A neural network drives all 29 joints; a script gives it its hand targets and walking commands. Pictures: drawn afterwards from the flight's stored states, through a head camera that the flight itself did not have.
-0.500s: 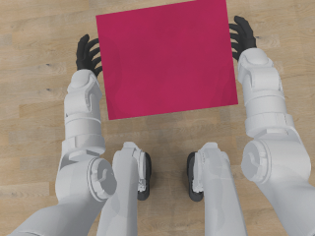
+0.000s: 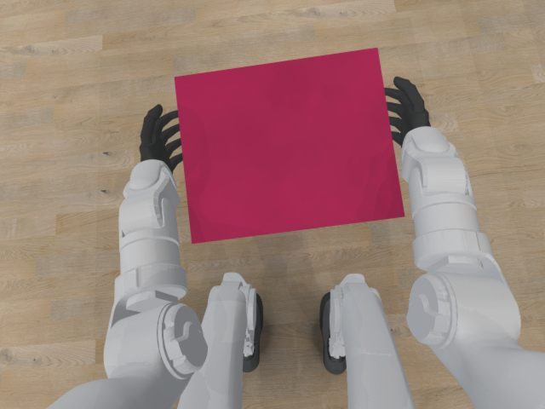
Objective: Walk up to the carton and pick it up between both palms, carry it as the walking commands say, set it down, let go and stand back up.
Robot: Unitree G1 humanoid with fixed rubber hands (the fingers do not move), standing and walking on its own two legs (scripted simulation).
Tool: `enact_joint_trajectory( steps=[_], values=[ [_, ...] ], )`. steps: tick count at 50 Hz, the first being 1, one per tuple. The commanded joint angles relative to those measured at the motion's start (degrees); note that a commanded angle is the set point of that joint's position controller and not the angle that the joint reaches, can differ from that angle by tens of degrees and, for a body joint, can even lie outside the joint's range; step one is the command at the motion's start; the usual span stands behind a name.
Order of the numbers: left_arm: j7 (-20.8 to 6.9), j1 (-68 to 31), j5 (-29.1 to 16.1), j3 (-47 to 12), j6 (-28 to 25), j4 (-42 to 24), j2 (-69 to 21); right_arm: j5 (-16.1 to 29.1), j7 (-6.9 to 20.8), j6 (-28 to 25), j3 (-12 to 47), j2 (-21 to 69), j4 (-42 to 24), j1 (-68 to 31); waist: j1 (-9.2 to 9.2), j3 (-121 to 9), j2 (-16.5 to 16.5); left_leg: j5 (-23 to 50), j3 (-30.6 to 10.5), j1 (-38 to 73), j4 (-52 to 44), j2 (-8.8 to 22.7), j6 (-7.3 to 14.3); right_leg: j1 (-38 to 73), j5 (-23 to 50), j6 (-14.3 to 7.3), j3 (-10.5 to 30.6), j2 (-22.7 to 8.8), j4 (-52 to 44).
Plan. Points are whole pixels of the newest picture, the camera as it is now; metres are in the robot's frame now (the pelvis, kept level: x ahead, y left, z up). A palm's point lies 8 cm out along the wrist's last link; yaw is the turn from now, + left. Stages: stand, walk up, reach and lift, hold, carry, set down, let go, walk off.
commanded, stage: reach and lift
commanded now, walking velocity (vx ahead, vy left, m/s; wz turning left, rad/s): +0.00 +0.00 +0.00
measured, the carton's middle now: (285, 161) +0.46 +0.01 -0.13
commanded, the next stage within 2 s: none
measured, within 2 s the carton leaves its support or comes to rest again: neither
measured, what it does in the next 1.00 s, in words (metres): rises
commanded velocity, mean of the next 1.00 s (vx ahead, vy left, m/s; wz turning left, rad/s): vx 0.00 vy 0.00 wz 0.00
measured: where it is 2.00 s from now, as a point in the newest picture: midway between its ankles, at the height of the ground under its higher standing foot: (291, 345)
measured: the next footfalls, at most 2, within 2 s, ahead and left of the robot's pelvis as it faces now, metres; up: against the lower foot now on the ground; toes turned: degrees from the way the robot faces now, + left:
none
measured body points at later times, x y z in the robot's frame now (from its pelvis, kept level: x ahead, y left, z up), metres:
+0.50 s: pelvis +0.02 +0.00 +0.06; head +0.21 -0.01 +0.47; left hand +0.43 +0.20 +0.02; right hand +0.47 -0.17 +0.01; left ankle +0.09 +0.13 -0.53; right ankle +0.09 -0.10 -0.53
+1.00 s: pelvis +0.04 +0.00 +0.13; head +0.20 -0.01 +0.55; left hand +0.41 +0.20 +0.09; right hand +0.45 -0.17 +0.08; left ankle +0.09 +0.13 -0.53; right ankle +0.09 -0.10 -0.53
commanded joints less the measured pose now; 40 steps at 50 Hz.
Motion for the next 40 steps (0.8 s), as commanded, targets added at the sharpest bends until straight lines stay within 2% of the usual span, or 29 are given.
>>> enact_joint_trajectory(
  steps=[1,40],
  values=[
    [-17.38,-35.77,-9.77,-33.82,0.29,1.15,-48.99,10.84,17.51,-2.32,27.4,55.16,-3.16,-31.1,0.33,-52.23,-4.29,13.39,2.04,27.56,-8.44,-8.58,1.1,36.9,13.92,0.91,0.32,7.57,-10.24],
    [-20.32,-19.04,-5.62,-35.76,1.8,-2.72,-53.4,6.25,20.86,-0.93,26.91,58.96,-6.36,-14.59,-0.11,-37.99,-2.35,19.49,-1.29,53.63,-30.76,-7.36,1.15,57.55,18.66,0.4,2.13,6.24,-31.67]
  ],
)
